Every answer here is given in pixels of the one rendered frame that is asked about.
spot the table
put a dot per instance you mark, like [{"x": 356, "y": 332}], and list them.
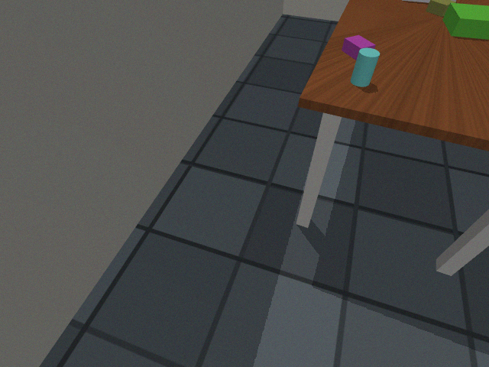
[{"x": 426, "y": 82}]

